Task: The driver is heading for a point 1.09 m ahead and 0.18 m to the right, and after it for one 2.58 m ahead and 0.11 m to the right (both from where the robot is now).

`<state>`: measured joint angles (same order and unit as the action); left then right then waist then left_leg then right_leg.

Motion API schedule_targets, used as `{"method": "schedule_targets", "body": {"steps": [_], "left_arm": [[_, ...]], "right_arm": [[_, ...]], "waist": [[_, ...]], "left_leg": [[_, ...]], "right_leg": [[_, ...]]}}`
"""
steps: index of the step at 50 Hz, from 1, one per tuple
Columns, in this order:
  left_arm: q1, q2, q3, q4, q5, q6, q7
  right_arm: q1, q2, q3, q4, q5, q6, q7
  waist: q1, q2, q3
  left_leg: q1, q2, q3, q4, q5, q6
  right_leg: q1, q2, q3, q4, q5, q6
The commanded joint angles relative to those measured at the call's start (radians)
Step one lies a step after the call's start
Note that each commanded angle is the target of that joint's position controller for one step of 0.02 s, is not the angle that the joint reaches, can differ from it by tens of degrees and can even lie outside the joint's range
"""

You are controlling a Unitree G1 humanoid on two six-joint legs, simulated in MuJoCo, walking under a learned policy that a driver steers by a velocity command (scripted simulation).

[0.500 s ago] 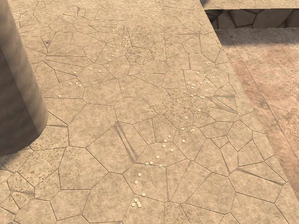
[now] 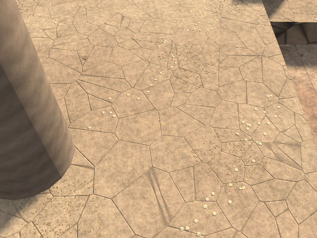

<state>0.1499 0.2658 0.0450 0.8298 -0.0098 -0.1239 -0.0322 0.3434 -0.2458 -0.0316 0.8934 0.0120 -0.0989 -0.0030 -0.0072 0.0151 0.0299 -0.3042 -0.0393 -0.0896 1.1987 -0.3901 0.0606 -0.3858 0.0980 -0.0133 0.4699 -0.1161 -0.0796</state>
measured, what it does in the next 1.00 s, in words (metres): walks ahead, turning right: left foot, then right foot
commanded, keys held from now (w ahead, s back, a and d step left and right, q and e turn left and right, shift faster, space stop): w+e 0.60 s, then w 0.16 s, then w+q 0.24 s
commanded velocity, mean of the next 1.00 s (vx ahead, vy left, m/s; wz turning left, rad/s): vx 0.50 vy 0.00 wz -0.32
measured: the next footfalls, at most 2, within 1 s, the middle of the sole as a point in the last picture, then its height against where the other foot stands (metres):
left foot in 0.36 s outside the picture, level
right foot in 0.88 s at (219, 222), level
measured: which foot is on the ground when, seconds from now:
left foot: up 0.00-0.34, down 0.36-0.88, up 0.90-1.00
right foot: down 0.00-0.36, up 0.38-0.86, down 0.88-1.00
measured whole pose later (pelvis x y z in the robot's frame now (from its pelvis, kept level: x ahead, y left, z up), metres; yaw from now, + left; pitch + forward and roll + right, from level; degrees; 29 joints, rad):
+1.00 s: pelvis +0.48 -0.11 +0.00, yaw -21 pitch +2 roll +0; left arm 0.15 0.24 0.04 0.67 0.00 -0.08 -0.03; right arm 0.35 -0.29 -0.04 0.89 0.04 -0.08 0.01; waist -0.04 0.02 0.03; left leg -0.39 0.06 -0.04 1.18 -0.39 0.02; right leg -0.37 0.00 -0.09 0.52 -0.19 -0.04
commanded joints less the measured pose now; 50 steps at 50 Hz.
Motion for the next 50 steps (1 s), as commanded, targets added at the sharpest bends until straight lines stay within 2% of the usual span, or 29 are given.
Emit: {"method": "schedule_targets", "body": {"steps": [1,2,4,7,9,12,14,16,17,18,19,20,21,22,23,24,28,33,37,40,41,42,43,44,45,46,47,49,50], "left_arm": [[0.06,0.095,0.017,-0.048,0.016,0.0,0.001],[0.063,0.095,0.017,-0.047,0.018,0.0,0.0],[0.083,0.108,0.02,-0.042,0.002,0.0,0.005],[0.132,0.158,0.036,-0.037,-0.009,0.01,0.024],[0.172,0.17,0.042,-0.033,-0.015,0.021,0.031],[0.224,0.157,0.039,-0.027,-0.023,0.038,0.036],[0.236,0.151,0.038,-0.031,-0.024,0.047,0.039],[0.214,0.153,0.04,-0.044,-0.018,0.056,0.044],[0.203,0.129,0.032,-0.053,-0.014,0.059,0.045],[0.177,0.075,0.013,-0.076,-0.005,0.055,0.041],[0.256,0.005,-0.007,-0.106,-0.015,0.042,0.041],[0.303,0.066,-0.001,-0.119,-0.035,0.037,0.041],[0.253,0.141,0.019,-0.107,-0.038,0.044,0.041],[0.197,0.146,0.025,-0.113,-0.028,0.052,0.041],[0.173,0.13,0.027,-0.119,-0.018,0.057,0.04],[0.16,0.118,0.031,-0.128,-0.015,0.063,0.035],[0.127,0.068,0.025,-0.167,-0.015,0.082,0.022],[0.008,0.035,0.011,-0.217,-0.009,0.073,0.007],[-0.134,0.023,-0.001,-0.269,-0.01,0.061,-0.016],[-0.185,0.042,0.003,-0.304,-0.01,0.053,-0.027],[-0.162,0.057,0.01,-0.302,-0.01,0.048,-0.026],[-0.082,0.087,0.026,-0.283,-0.007,0.044,-0.022],[0.076,0.137,0.053,-0.234,-0.004,0.042,-0.014],[0.257,0.218,0.082,-0.197,0.011,0.047,0.005],[0.292,0.305,0.091,-0.193,0.026,0.052,0.015],[0.317,0.216,0.073,-0.196,0.025,0.051,0.016],[0.26,0.173,0.056,-0.183,0.018,0.047,0.014],[0.131,0.097,0.036,-0.175,0.012,0.036,0.005],[0.093,0.067,0.031,-0.172,0.017,0.026,0.001]], "right_arm": [[-0.059,-0.124,-0.03,-0.113,-0.016,-0.045,-0.005],[-0.044,-0.119,-0.03,-0.12,-0.026,-0.038,-0.003],[-0.045,-0.098,-0.027,-0.134,-0.034,-0.023,-0.007],[-0.186,-0.07,-0.011,-0.188,-0.033,-0.013,-0.016],[-0.274,-0.055,-0.002,-0.211,-0.028,-0.015,-0.009],[-0.343,-0.078,-0.008,-0.239,-0.004,-0.022,-0.003],[-0.359,-0.114,-0.019,-0.256,0.001,-0.034,0.0],[-0.307,-0.142,-0.034,-0.248,0.0,-0.046,0.002],[-0.228,-0.161,-0.046,-0.229,-0.005,-0.05,-0.003],[-0.083,-0.208,-0.062,-0.212,-0.017,-0.053,-0.011],[0.028,-0.29,-0.083,-0.197,-0.031,-0.038,-0.016],[0.056,-0.26,-0.082,-0.178,-0.02,-0.027,-0.007],[0.009,-0.173,-0.062,-0.196,-0.014,-0.027,-0.004],[-0.037,-0.139,-0.051,-0.202,-0.013,-0.024,-0.002],[-0.086,-0.12,-0.044,-0.202,-0.016,-0.021,0.002],[-0.112,-0.104,-0.039,-0.198,-0.021,-0.021,0.004],[-0.105,-0.127,-0.053,-0.166,-0.018,-0.034,0.01],[-0.057,-0.162,-0.06,-0.121,-0.014,-0.025,0.006],[0.012,-0.196,-0.063,-0.077,0.007,-0.008,0.008],[0.052,-0.212,-0.063,-0.042,0.023,0.012,0.011],[0.049,-0.221,-0.062,-0.036,0.027,0.02,0.01],[0.037,-0.234,-0.062,-0.031,0.029,0.027,0.008],[0.032,-0.227,-0.056,-0.028,0.028,0.03,0.005],[0.025,-0.186,-0.036,-0.054,0.009,0.022,0.004],[0.14,-0.045,0.005,-0.081,-0.004,0.003,0.013],[0.095,-0.15,-0.022,-0.058,0.025,-0.015,0.014],[0.01,-0.187,-0.039,-0.093,0.048,-0.016,0.013],[-0.049,-0.158,-0.042,-0.099,0.022,-0.002,0.002],[-0.019,-0.145,-0.047,-0.087,0.02,0.016,0.0]], "waist": [[0.006,0.015,-0.077],[-0.011,-0.032,-0.081],[-0.026,-0.052,-0.069],[0.011,-0.053,-0.023],[0.047,-0.068,-0.02],[0.075,-0.096,-0.024],[0.066,-0.106,-0.026],[0.022,-0.125,-0.042],[-0.019,-0.126,-0.075],[-0.088,-0.067,-0.176],[-0.08,0.182,-0.293],[-0.063,0.303,-0.297],[-0.072,0.168,-0.176],[-0.063,0.089,-0.098],[-0.04,0.059,-0.056],[-0.02,0.076,-0.03],[-0.003,0.074,-0.019],[-0.034,0.042,-0.003],[-0.075,0.037,0.045],[-0.063,0.058,0.057],[-0.036,0.075,0.041],[0.021,0.087,-0.011],[0.104,0.075,-0.11],[0.177,0.008,-0.256],[0.101,-0.255,-0.407],[0.157,-0.17,-0.455],[0.136,-0.152,-0.274],[0.062,-0.109,-0.124],[0.025,-0.127,-0.097]], "left_leg": [[-0.333,0.127,-0.037,0.015,0.091,-0.005],[-0.301,0.129,-0.026,-0.031,0.103,-0.02],[-0.274,0.131,0.003,-0.146,0.105,-0.054],[-0.241,0.106,0.031,-0.403,0.234,-0.094],[-0.185,0.071,0.038,-0.552,0.379,-0.102],[-0.134,0.04,0.028,-0.64,0.423,-0.106],[-0.104,0.036,0.007,-0.704,0.376,-0.091],[-0.01,0.035,0.012,-0.761,0.33,-0.063],[0.108,0.055,0.013,-0.791,0.307,-0.037],[0.322,0.186,-0.097,-0.785,0.258,0.021],[0.622,0.398,-0.43,-0.833,0.124,0.146],[0.636,0.498,-0.697,-0.895,-0.077,0.207],[0.529,0.453,-0.593,-0.912,-0.105,0.175],[0.421,0.401,-0.431,-0.921,0.003,0.139],[0.332,0.352,-0.327,-0.95,0.106,0.121],[0.27,0.319,-0.244,-0.976,0.187,0.11],[0.202,0.285,-0.052,-1.037,0.396,0.13],[0.227,0.272,0.084,-1.047,0.493,0.126],[0.268,0.293,0.119,-1.042,0.456,0.121],[0.344,0.332,0.087,-0.991,0.547,0.114],[0.358,0.335,0.08,-0.947,0.661,0.108],[0.351,0.317,0.097,-0.847,0.825,0.091],[0.286,0.271,0.134,-0.67,0.91,0.065],[0.056,0.218,0.158,-0.382,0.656,0.022],[-0.332,0.043,0.127,-0.016,-0.128,-0.042],[-0.402,0.047,-0.051,0.118,-0.19,-0.037],[-0.477,0.091,-0.035,0.136,-0.112,-0.033],[-0.42,0.161,-0.003,0.039,0.04,-0.04],[-0.353,0.182,-0.013,0.014,0.091,-0.041]], "right_leg": [[0.313,-0.3,0.466,-0.262,0.091,-0.202],[0.278,-0.274,0.427,-0.274,0.156,-0.208],[0.205,-0.253,0.357,-0.286,0.204,-0.214],[0.115,-0.217,0.305,-0.302,0.14,-0.192],[0.092,-0.192,0.285,-0.285,0.088,-0.165],[0.117,-0.21,0.336,-0.246,0.017,-0.147],[0.17,-0.227,0.4,-0.198,-0.041,-0.131],[0.191,-0.22,0.438,-0.123,-0.05,-0.106],[0.164,-0.184,0.424,-0.047,-0.039,-0.08],[0.064,-0.129,0.353,0.176,-0.077,-0.041],[-0.225,0.003,0.194,0.479,-0.339,0.019],[-0.406,-0.051,0.169,0.682,-0.476,0.03],[-0.449,-0.1,0.192,0.772,-0.388,0.037],[-0.434,-0.13,0.167,0.784,-0.305,0.046],[-0.404,-0.156,0.158,0.752,-0.241,0.054],[-0.376,-0.182,0.152,0.722,-0.202,0.057],[-0.359,-0.208,0.121,0.672,-0.09,0.079],[-0.338,-0.194,0.099,0.391,0.105,0.073],[-0.297,-0.172,0.028,0.212,0.128,0.048],[-0.266,-0.153,-0.004,0.134,-0.002,0.011],[-0.204,-0.131,-0.019,0.101,-0.047,-0.005],[-0.066,-0.097,-0.042,0.055,-0.04,-0.024],[0.176,-0.072,-0.058,0.019,0.031,-0.051],[0.514,-0.236,0.114,0.065,0.094,-0.106],[0.829,-0.524,0.588,-0.016,-0.019,-0.247],[0.781,-0.54,0.704,-0.106,-0.092,-0.253],[0.657,-0.497,0.519,-0.124,-0.046,-0.203],[0.406,-0.404,0.296,-0.19,0.045,-0.147],[0.323,-0.372,0.221,-0.233,0.07,-0.13]]}}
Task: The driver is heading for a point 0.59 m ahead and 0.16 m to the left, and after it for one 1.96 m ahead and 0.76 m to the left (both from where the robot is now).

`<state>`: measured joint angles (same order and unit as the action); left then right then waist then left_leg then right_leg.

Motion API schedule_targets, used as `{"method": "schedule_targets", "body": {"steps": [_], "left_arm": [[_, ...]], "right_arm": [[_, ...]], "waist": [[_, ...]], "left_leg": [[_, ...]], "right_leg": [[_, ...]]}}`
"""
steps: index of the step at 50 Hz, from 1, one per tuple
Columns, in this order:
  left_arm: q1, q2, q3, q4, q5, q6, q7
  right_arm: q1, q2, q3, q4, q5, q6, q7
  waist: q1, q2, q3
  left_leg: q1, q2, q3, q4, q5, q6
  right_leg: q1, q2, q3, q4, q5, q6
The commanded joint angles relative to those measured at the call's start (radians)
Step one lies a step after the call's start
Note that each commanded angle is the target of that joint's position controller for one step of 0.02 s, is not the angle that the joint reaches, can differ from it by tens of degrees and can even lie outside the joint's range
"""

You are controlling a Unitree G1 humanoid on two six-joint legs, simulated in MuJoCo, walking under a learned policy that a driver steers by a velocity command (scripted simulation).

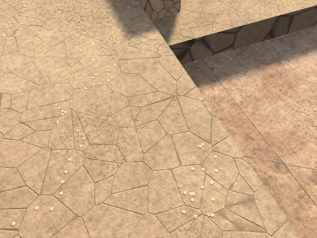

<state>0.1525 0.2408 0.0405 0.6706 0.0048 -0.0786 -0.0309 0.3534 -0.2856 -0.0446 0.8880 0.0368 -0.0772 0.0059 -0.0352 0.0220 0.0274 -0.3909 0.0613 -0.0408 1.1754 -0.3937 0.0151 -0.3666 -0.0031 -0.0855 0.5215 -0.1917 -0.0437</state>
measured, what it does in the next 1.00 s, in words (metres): walks ahead, turning left: left foot, then right foot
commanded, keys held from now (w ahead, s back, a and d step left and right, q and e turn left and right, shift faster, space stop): w+q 0.66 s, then w+e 0.28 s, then w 0.06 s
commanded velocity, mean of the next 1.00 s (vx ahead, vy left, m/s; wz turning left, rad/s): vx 0.50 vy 0.00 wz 0.33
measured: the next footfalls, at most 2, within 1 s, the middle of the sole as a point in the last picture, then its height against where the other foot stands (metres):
left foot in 0.42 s outside the picture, level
right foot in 0.96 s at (142, 183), level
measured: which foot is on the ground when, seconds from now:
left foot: up 0.00-0.40, down 0.42-0.98, up 1.00-1.00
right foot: down 0.00-0.44, up 0.46-0.94, down 0.96-1.00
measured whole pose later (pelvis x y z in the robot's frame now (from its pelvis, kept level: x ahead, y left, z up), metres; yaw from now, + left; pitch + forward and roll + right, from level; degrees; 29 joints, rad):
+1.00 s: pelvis +0.55 +0.13 -0.01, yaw +21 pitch +3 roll +0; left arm 0.10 0.27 0.05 0.71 -0.01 -0.11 -0.05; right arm 0.34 -0.30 -0.06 0.80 0.00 -0.05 -0.01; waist -0.04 0.01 0.01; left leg -0.09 -0.05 -0.06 0.75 -0.46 0.04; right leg -0.50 0.04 -0.04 0.57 -0.13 -0.09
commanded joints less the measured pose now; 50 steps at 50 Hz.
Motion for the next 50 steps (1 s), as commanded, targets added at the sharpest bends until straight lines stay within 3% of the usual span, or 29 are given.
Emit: {"method": "schedule_targets", "body": {"steps": [1,2,4,8,12,16,19,20,21,22,23,24,25,26,27,28,30,33,36,39,42,45,46,47,48,49,50], "left_arm": [[0.072,0.082,0.038,-0.003,0.005,-0.029,-0.002],[0.066,0.086,0.042,0.008,0.007,-0.039,-0.001],[0.064,0.102,0.051,0.034,0.011,-0.049,0.007],[0.09,0.125,0.062,0.074,0.013,-0.044,0.029],[0.134,0.167,0.075,0.104,0.0,-0.031,0.042],[0.177,0.189,0.084,0.137,-0.021,-0.005,0.044],[0.145,0.237,0.094,0.131,-0.029,0.017,0.051],[0.127,0.246,0.095,0.128,-0.034,0.026,0.053],[0.125,0.232,0.086,0.122,-0.035,0.026,0.057],[0.161,0.131,0.055,0.087,0.002,0.015,0.057],[0.189,0.071,0.026,0.043,-0.003,-0.027,0.045],[0.062,0.161,0.046,0.021,-0.041,-0.056,0.032],[0.024,0.161,0.044,0.007,-0.053,-0.07,0.028],[0.028,0.151,0.044,0.023,-0.031,-0.073,0.037],[0.037,0.165,0.054,0.033,-0.007,-0.065,0.043],[0.056,0.167,0.058,0.036,-0.002,-0.051,0.04],[0.062,0.143,0.055,0.032,0.008,-0.029,0.04],[-0.037,0.114,0.044,-0.001,0.012,-0.017,0.044],[-0.107,0.082,0.025,-0.001,0.003,-0.024,0.027],[-0.184,0.092,0.021,-0.018,-0.014,-0.032,0.01],[-0.232,0.114,0.022,-0.047,-0.02,-0.039,-0.007],[-0.187,0.124,0.025,-0.05,-0.022,-0.042,-0.027],[-0.128,0.141,0.033,-0.036,-0.022,-0.04,-0.027],[-0.014,0.167,0.05,-0.004,-0.019,-0.037,-0.023],[0.133,0.206,0.067,0.029,-0.011,-0.035,-0.016],[0.249,0.299,0.086,0.034,0.001,-0.034,-0.01],[0.288,0.254,0.077,0.059,-0.022,-0.028,-0.014]], "right_arm": [[0.003,-0.08,-0.033,-0.071,0.0,0.011,-0.009],[0.006,-0.055,-0.03,-0.07,0.0,0.022,-0.008],[-0.027,-0.041,-0.031,-0.085,-0.004,0.037,-0.011],[-0.123,-0.028,-0.029,-0.119,-0.011,0.035,0.001],[-0.269,-0.01,-0.014,-0.175,-0.016,0.031,0.029],[-0.352,-0.019,-0.014,-0.236,-0.014,0.033,0.051],[-0.276,-0.069,-0.041,-0.251,-0.014,0.04,0.057],[-0.157,-0.105,-0.064,-0.226,-0.01,0.042,0.054],[0.009,-0.171,-0.101,-0.183,-0.01,0.045,0.039],[0.089,-0.281,-0.129,-0.165,-0.009,0.052,0.017],[0.054,-0.314,-0.121,-0.207,-0.017,0.032,0.025],[0.058,-0.218,-0.095,-0.207,-0.022,0.018,0.034],[0.022,-0.175,-0.083,-0.204,-0.02,0.009,0.035],[-0.052,-0.144,-0.073,-0.216,-0.016,0.006,0.033],[-0.108,-0.107,-0.062,-0.232,-0.021,0.006,0.029],[-0.132,-0.097,-0.056,-0.249,-0.031,0.006,0.024],[-0.125,-0.116,-0.062,-0.251,-0.028,0.0,0.015],[-0.075,-0.146,-0.069,-0.236,-0.023,0.001,-0.006],[-0.045,-0.119,-0.057,-0.213,-0.023,0.003,-0.014],[0.004,-0.135,-0.055,-0.183,-0.026,-0.002,-0.01],[0.039,-0.145,-0.058,-0.153,-0.029,0.002,-0.01],[0.02,-0.161,-0.063,-0.142,-0.029,0.014,-0.019],[-0.002,-0.171,-0.065,-0.147,-0.032,0.017,-0.022],[-0.026,-0.172,-0.063,-0.153,-0.033,0.023,-0.024],[-0.033,-0.152,-0.051,-0.164,-0.036,0.024,-0.028],[0.065,-0.076,-0.025,-0.189,-0.051,0.01,-0.022],[0.089,-0.057,-0.012,-0.177,-0.039,-0.009,-0.013]], "waist": [[0.031,-0.134,-0.085],[0.019,-0.113,-0.067],[0.009,-0.087,-0.023],[0.029,-0.076,0.019],[0.083,-0.051,0.067],[0.102,-0.059,0.084],[0.033,-0.11,-0.007],[-0.038,-0.108,-0.073],[-0.12,-0.075,-0.16],[-0.097,0.139,-0.225],[-0.027,0.228,-0.384],[-0.089,0.087,-0.337],[-0.065,0.066,-0.214],[-0.013,-0.019,-0.141],[0.023,-0.01,-0.106],[0.048,0.011,-0.097],[0.06,0.009,-0.09],[0.034,0.017,-0.051],[-0.011,0.064,-0.043],[-0.056,0.073,-0.009],[-0.071,0.061,0.024],[-0.035,0.07,0.01],[-0.002,0.08,-0.033],[0.062,0.066,-0.107],[0.132,0.026,-0.206],[0.114,-0.176,-0.351],[0.115,-0.315,-0.409]], "left_leg": [[-0.219,0.085,-0.063,0.028,0.128,0.002],[-0.211,0.083,-0.061,0.02,0.145,-0.003],[-0.253,0.084,-0.079,-0.021,0.202,-0.011],[-0.315,0.071,-0.078,-0.225,0.39,-0.013],[-0.318,0.063,0.003,-0.408,0.461,0.008],[-0.347,0.044,0.062,-0.497,0.345,0.05],[-0.16,-0.052,0.154,-0.51,0.194,0.104],[0.002,-0.102,0.179,-0.547,0.193,0.133],[0.273,-0.133,0.148,-0.611,0.254,0.173],[0.571,0.09,-0.234,-0.648,0.251,0.268],[0.767,0.278,-0.804,-0.837,0.079,0.447],[0.751,0.264,-0.738,-0.899,0.073,0.384],[0.627,0.229,-0.58,-0.891,0.133,0.342],[0.473,0.18,-0.46,-0.887,0.228,0.301],[0.359,0.143,-0.378,-0.899,0.327,0.28],[0.288,0.122,-0.346,-0.922,0.378,0.277],[0.217,0.101,-0.295,-0.944,0.485,0.288],[0.172,0.064,-0.233,-0.953,0.51,0.267],[0.184,0.032,-0.147,-0.956,0.438,0.213],[0.233,0.08,-0.163,-0.961,0.36,0.206],[0.396,0.152,-0.183,-0.923,0.431,0.201],[0.482,0.176,-0.144,-0.851,0.653,0.168],[0.479,0.161,-0.114,-0.791,0.836,0.154],[0.456,0.123,-0.064,-0.658,1.006,0.134],[0.334,0.08,-0.033,-0.451,0.961,0.104],[-0.007,-0.049,0.016,-0.071,0.513,0.035],[-0.263,-0.153,-0.043,0.137,-0.143,0.004]], "right_leg": [[0.252,-0.261,0.248,-0.321,0.161,-0.163],[0.222,-0.264,0.214,-0.349,0.2,-0.171],[0.201,-0.264,0.139,-0.381,0.258,-0.167],[0.247,-0.245,0.015,-0.399,0.278,-0.144],[0.308,-0.268,-0.059,-0.405,0.272,-0.13],[0.448,-0.304,-0.098,-0.334,0.356,-0.108],[0.478,-0.295,-0.141,-0.13,0.803,-0.07],[0.447,-0.272,-0.161,0.042,0.9,-0.051],[0.31,-0.228,-0.177,0.284,0.8,-0.01],[-0.046,-0.13,-0.17,0.643,0.152,0.048],[-0.329,0.056,0.072,0.891,-0.42,0.076],[-0.441,-0.001,0.191,0.916,-0.355,0.052],[-0.465,-0.042,0.176,0.85,-0.266,0.027],[-0.408,-0.089,0.174,0.758,-0.192,0.023],[-0.337,-0.116,0.174,0.68,-0.148,0.029],[-0.278,-0.128,0.176,0.65,-0.117,0.036],[-0.246,-0.119,0.156,0.581,-0.08,0.066],[-0.275,-0.091,0.139,0.397,0.063,0.104],[-0.219,-0.071,0.117,0.158,0.279,0.1],[-0.213,-0.063,0.106,0.07,0.356,0.074],[-0.323,-0.061,0.109,0.028,0.254,0.023],[-0.293,-0.036,0.088,0.005,0.123,-0.031],[-0.192,-0.001,0.06,0.006,0.093,-0.051],[-0.023,0.044,0.027,-0.018,0.119,-0.077],[0.227,-0.006,0.102,-0.009,0.177,-0.121],[0.602,-0.248,0.497,-0.018,0.155,-0.262],[0.752,-0.36,0.861,-0.186,-0.047,-0.35]]}}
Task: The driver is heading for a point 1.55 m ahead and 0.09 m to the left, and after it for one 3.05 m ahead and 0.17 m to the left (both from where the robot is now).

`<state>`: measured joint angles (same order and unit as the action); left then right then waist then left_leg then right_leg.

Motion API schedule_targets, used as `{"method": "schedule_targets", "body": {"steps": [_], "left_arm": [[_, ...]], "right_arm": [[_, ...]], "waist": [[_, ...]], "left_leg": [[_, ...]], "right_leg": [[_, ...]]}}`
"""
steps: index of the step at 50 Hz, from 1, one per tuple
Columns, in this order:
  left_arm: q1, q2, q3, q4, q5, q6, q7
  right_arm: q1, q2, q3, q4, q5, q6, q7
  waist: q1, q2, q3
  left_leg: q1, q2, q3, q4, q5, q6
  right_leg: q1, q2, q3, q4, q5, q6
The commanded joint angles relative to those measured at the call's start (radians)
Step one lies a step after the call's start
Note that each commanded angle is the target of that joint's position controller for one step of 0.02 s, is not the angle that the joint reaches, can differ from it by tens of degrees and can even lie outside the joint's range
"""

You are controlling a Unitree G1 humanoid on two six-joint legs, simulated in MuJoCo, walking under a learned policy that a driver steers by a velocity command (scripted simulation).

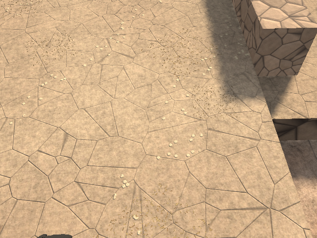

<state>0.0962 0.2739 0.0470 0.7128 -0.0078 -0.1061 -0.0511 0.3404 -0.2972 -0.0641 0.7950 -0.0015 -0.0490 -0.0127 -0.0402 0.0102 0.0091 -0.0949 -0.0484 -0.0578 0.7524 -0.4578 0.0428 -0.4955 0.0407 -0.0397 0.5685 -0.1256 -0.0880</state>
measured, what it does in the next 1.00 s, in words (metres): walks ahead: left foot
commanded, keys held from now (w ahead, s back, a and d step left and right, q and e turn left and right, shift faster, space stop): w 1.00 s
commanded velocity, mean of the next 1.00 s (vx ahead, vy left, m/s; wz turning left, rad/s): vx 0.50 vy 0.00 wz -0.04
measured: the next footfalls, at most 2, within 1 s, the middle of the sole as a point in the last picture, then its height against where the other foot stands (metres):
left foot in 0.52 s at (138, 237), level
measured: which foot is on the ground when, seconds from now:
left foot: up 0.00-0.50, down 0.52-1.00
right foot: down 0.00-0.52, up 0.54-1.00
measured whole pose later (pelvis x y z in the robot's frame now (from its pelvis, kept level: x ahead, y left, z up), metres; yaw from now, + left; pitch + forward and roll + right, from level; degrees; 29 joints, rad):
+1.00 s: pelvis +0.56 -0.03 +0.01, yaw -3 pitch +3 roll +2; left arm 0.06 0.26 0.02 0.72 -0.01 -0.08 -0.04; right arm 0.38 -0.30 -0.06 0.86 0.02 -0.06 0.01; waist -0.08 -0.03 0.00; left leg 0.01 -0.03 0.02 0.30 -0.36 0.00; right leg -0.53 -0.06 0.01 0.51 -0.03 -0.03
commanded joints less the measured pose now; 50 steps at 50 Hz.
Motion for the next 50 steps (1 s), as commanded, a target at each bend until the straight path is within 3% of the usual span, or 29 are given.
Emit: {"method": "schedule_targets", "body": {"steps": [1,2,3,4,6,8,11,14,18,21,23,24,25,26,27,28,29,30,31,32,34,36,42,45,47,49,50], "left_arm": [[0.296,0.166,0.052,0.006,-0.019,0.005,0.01],[0.235,0.143,0.044,-0.012,-0.006,0.012,0.016],[0.188,0.128,0.035,-0.017,0.004,0.016,0.016],[0.159,0.106,0.025,-0.023,0.013,0.012,0.016],[0.145,0.102,0.021,-0.021,0.012,0.006,0.017],[0.161,0.122,0.025,-0.005,0.006,-0.003,0.02],[0.196,0.141,0.029,0.021,0.002,0.004,0.033],[0.243,0.145,0.027,0.048,-0.007,0.013,0.043],[0.317,0.152,0.026,0.089,-0.01,0.029,0.048],[0.344,0.16,0.03,0.111,-0.007,0.048,0.055],[0.326,0.176,0.035,0.112,-0.007,0.056,0.061],[0.31,0.189,0.038,0.108,-0.006,0.059,0.064],[0.281,0.185,0.034,0.1,-0.003,0.062,0.064],[0.262,0.153,0.018,0.073,0.012,0.056,0.065],[0.412,0.034,-0.017,0.067,0.011,0.035,0.053],[0.369,0.114,-0.004,0.084,-0.003,0.016,0.044],[0.263,0.167,0.013,0.046,-0.028,0.005,0.037],[0.196,0.157,0.01,0.028,-0.027,0.0,0.038],[0.167,0.143,0.013,0.022,-0.012,0.002,0.039],[0.188,0.134,0.017,0.027,-0.004,0.012,0.041],[0.239,0.092,0.01,0.043,-0.002,0.033,0.045],[0.202,0.078,0.006,0.029,0.004,0.044,0.051],[-0.013,0.048,-0.007,-0.02,0.003,0.027,0.038],[-0.088,0.062,-0.004,-0.049,-0.007,0.02,0.025],[-0.106,0.078,0.001,-0.064,-0.007,0.015,0.015],[-0.058,0.098,0.01,-0.056,-0.005,0.01,0.011],[0.028,0.12,0.024,-0.03,0.0,0.009,0.014]], "right_arm": [[0.013,-0.124,-0.008,-0.105,0.025,-0.055,0.017],[-0.079,-0.13,-0.007,-0.129,0.038,-0.064,0.022],[-0.122,-0.117,-0.006,-0.137,0.023,-0.067,0.021],[-0.116,-0.117,-0.013,-0.134,0.007,-0.061,0.017],[-0.059,-0.089,-0.012,-0.12,0.001,-0.045,0.013],[-0.062,-0.071,-0.009,-0.122,-0.003,-0.029,0.005],[-0.153,-0.053,-0.003,-0.148,-0.006,-0.029,0.002],[-0.25,-0.025,0.006,-0.168,-0.001,-0.041,0.012],[-0.369,-0.016,0.012,-0.205,0.011,-0.054,0.036],[-0.42,-0.023,0.011,-0.233,0.014,-0.065,0.057],[-0.372,-0.046,0.003,-0.227,0.013,-0.069,0.063],[-0.3,-0.071,-0.009,-0.21,0.01,-0.07,0.06],[-0.154,-0.112,-0.029,-0.17,0.009,-0.07,0.053],[0.038,-0.175,-0.046,-0.134,-0.007,-0.067,0.04],[0.11,-0.242,-0.064,-0.11,-0.01,-0.062,0.039],[0.13,-0.145,-0.041,-0.103,0.009,-0.053,0.036],[0.046,-0.118,-0.027,-0.111,0.013,-0.047,0.029],[-0.023,-0.104,-0.021,-0.119,0.008,-0.043,0.028],[-0.07,-0.085,-0.014,-0.118,0.002,-0.042,0.033],[-0.096,-0.065,-0.006,-0.121,-0.006,-0.047,0.036],[-0.112,-0.069,-0.009,-0.11,0.001,-0.058,0.043],[-0.107,-0.094,-0.016,-0.09,0.004,-0.065,0.04],[-0.028,-0.139,-0.026,-0.039,0.015,-0.049,0.022],[0.023,-0.153,-0.03,-0.005,0.023,-0.037,0.021],[0.03,-0.161,-0.034,0.01,0.026,-0.027,0.017],[0.017,-0.172,-0.037,0.019,0.027,-0.015,0.012],[0.0,-0.168,-0.034,0.019,0.027,-0.01,0.01]], "waist": [[0.143,-0.181,-0.257],[0.135,-0.088,-0.146],[0.104,-0.017,-0.057],[0.073,-0.022,-0.038],[0.036,-0.071,-0.041],[0.031,-0.071,-0.034],[0.056,-0.058,-0.015],[0.097,-0.064,-0.004],[0.143,-0.065,0.034],[0.142,-0.07,0.048],[0.099,-0.095,0.017],[0.055,-0.113,-0.033],[-0.026,-0.101,-0.128],[-0.102,-0.04,-0.276],[-0.045,0.228,-0.423],[-0.084,0.193,-0.434],[-0.075,0.133,-0.247],[-0.045,0.044,-0.147],[-0.012,0.009,-0.069],[0.025,0.029,-0.048],[0.061,0.065,-0.042],[0.065,0.061,-0.015],[-0.009,0.045,0.02],[-0.035,0.053,0.033],[-0.026,0.06,0.037],[0.012,0.074,0.014],[0.063,0.067,-0.033]], "left_leg": [[-0.673,0.029,-0.083,0.622,-0.044,-0.01],[-0.681,0.076,-0.058,0.586,0.041,0.001],[-0.658,0.113,-0.038,0.504,0.101,0.0],[-0.605,0.145,-0.039,0.431,0.147,-0.006],[-0.537,0.164,-0.024,0.367,0.184,-0.027],[-0.552,0.17,-0.005,0.31,0.231,-0.052],[-0.603,0.171,0.008,0.148,0.394,-0.073],[-0.558,0.143,0.034,-0.05,0.556,-0.066],[-0.579,0.113,0.046,-0.191,0.588,-0.048],[-0.622,0.095,0.048,-0.241,0.483,-0.016],[-0.525,0.064,0.067,-0.269,0.403,0.015],[-0.402,0.031,0.094,-0.275,0.382,0.037],[-0.182,0.027,0.101,-0.299,0.445,0.074],[0.153,0.184,-0.062,-0.241,0.524,0.146],[0.538,0.429,-0.522,-0.281,0.383,0.32],[0.544,0.441,-0.66,-0.381,0.269,0.315],[0.395,0.406,-0.504,-0.415,0.245,0.265],[0.236,0.361,-0.389,-0.446,0.303,0.234],[0.103,0.321,-0.317,-0.484,0.378,0.22],[0.017,0.289,-0.262,-0.52,0.422,0.21],[-0.074,0.268,-0.2,-0.574,0.467,0.223],[-0.12,0.26,-0.139,-0.608,0.505,0.229],[-0.096,0.214,-0.017,-0.616,0.483,0.172],[-0.01,0.256,-0.041,-0.583,0.445,0.163],[0.054,0.289,-0.06,-0.542,0.459,0.148],[0.091,0.301,-0.065,-0.475,0.552,0.125],[0.083,0.268,-0.034,-0.372,0.689,0.104]], "right_leg": [[0.798,-0.383,0.748,-0.267,-0.261,-0.246],[0.653,-0.348,0.61,-0.281,-0.237,-0.203],[0.506,-0.308,0.509,-0.309,-0.14,-0.182],[0.426,-0.273,0.445,-0.33,-0.042,-0.168],[0.353,-0.235,0.367,-0.366,0.089,-0.17],[0.328,-0.226,0.297,-0.387,0.207,-0.178],[0.35,-0.2,0.214,-0.397,0.326,-0.151],[0.367,-0.163,0.152,-0.397,0.317,-0.104],[0.477,-0.207,0.18,-0.371,0.275,-0.101],[0.593,-0.261,0.209,-0.309,0.349,-0.105],[0.618,-0.269,0.206,-0.239,0.526,-0.087],[0.61,-0.255,0.194,-0.161,0.698,-0.076],[0.554,-0.211,0.155,-0.005,0.778,-0.051],[0.344,-0.163,0.13,0.261,0.552,-0.022],[-0.072,0.021,0.09,0.652,-0.171,0.051],[-0.2,0.012,0.195,0.761,-0.441,0.048],[-0.271,-0.047,0.178,0.778,-0.377,0.047],[-0.253,-0.097,0.142,0.725,-0.29,0.049],[-0.227,-0.124,0.122,0.655,-0.243,0.059],[-0.167,-0.151,0.124,0.614,-0.208,0.066],[-0.103,-0.164,0.11,0.555,-0.182,0.087],[-0.121,-0.176,0.098,0.474,-0.125,0.108],[-0.085,-0.142,0.06,0.097,0.196,0.112],[-0.092,-0.125,0.064,0.014,0.188,0.096],[-0.095,-0.118,0.069,-0.027,0.12,0.07],[-0.015,-0.097,0.049,-0.062,0.055,0.042],[0.111,-0.068,0.02,-0.093,0.047,0.02]]}}
Keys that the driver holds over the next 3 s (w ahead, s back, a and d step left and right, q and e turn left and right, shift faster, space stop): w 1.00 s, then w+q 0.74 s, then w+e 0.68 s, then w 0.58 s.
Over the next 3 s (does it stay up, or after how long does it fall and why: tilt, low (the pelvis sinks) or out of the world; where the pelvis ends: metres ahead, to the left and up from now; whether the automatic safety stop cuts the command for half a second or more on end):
stays up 1.65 0.10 0.02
